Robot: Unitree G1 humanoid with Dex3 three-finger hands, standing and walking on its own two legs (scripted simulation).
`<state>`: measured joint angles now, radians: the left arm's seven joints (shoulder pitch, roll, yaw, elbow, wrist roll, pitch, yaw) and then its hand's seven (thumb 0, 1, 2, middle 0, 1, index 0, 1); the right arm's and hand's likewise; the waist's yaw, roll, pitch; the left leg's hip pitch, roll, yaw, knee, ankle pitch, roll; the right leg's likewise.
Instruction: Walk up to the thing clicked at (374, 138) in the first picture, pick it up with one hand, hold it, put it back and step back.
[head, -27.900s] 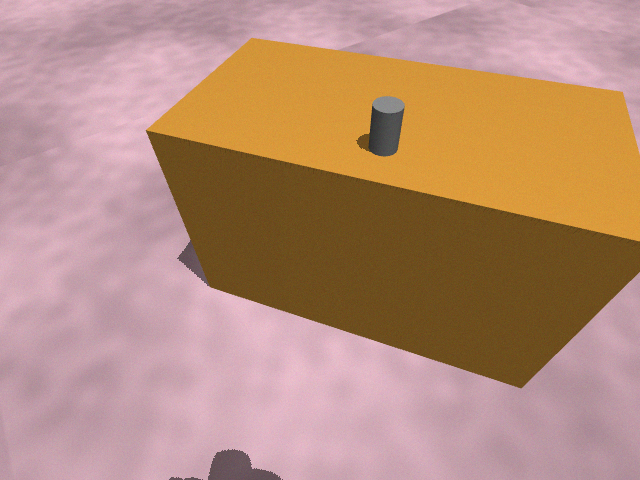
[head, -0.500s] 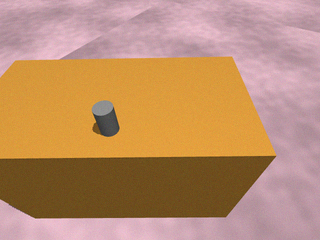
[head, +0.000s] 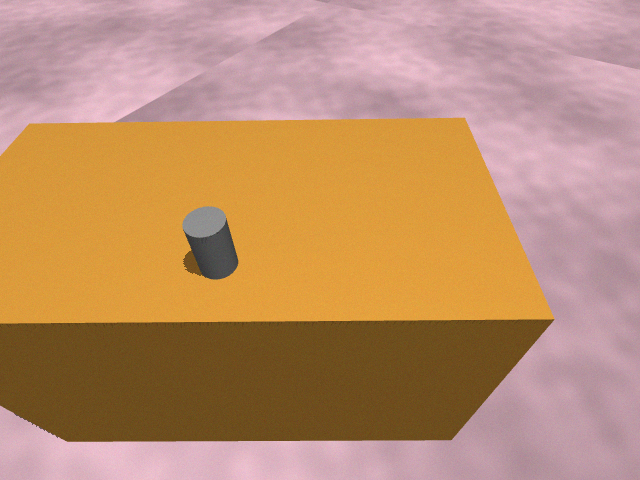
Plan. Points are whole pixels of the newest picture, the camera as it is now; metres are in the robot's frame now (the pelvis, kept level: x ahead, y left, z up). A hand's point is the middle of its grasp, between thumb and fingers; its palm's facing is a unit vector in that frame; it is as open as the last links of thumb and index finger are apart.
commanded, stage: stand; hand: left
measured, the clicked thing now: (212, 244) +0.47 +0.22 -0.03
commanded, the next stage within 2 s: step back in 0.88 s
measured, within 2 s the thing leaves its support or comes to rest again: neither
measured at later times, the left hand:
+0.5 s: hand out of the picture +0.07 +0.25 -0.16, palm faces -0.02 -0.94 -0.34, open 7.4 cm
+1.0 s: hand out of the picture +0.07 +0.26 -0.16, palm faces -0.01 -0.93 -0.36, open 7.4 cm
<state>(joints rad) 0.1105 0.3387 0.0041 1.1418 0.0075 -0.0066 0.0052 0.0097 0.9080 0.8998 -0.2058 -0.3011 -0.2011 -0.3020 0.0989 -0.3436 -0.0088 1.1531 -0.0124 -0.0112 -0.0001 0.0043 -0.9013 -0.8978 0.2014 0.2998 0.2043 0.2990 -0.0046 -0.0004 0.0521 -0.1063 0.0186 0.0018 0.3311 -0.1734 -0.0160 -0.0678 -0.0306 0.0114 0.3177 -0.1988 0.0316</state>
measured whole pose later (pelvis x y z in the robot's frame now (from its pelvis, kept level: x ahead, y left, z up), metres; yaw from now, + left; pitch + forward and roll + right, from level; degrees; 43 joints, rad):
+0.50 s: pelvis +0.00 +0.00 +0.00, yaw +0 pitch -3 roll +0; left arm 0.13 0.34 0.00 1.13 0.01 -0.01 0.00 0.01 0.91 0.90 -0.21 -0.30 -0.20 -0.30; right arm 0.11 -0.34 -0.01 1.15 -0.01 -0.01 0.00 0.00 -0.90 -0.90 0.20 0.30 0.20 0.30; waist -0.01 0.00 0.05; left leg -0.11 0.02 0.00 0.33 -0.17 -0.02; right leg -0.07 -0.03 0.01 0.32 -0.19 0.03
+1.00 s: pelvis -0.02 +0.00 -0.01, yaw +0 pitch -2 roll +0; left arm 0.10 0.37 0.03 1.06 -0.01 0.01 0.01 0.01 0.91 0.90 -0.21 -0.30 -0.20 -0.30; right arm 0.08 -0.36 -0.03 1.10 0.00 0.01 0.01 0.00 -0.90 -0.90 0.20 0.30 0.21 0.30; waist -0.01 0.00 0.12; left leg -0.21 0.03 0.00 0.45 -0.20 -0.01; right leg -0.17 -0.02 0.02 0.44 -0.23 0.02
